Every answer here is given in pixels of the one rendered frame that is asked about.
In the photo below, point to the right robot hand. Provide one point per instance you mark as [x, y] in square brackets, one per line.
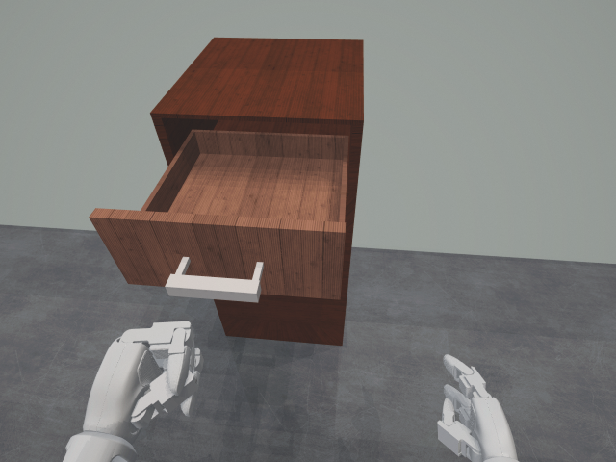
[483, 431]

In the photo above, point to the drawer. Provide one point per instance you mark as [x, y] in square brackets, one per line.
[230, 199]

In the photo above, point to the handle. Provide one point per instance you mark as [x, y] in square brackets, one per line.
[179, 284]

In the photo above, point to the left robot hand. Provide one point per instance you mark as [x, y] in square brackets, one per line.
[117, 404]

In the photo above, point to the cabinet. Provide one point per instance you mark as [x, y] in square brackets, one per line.
[275, 85]

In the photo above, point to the robot left forearm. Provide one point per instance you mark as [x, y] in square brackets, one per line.
[98, 447]

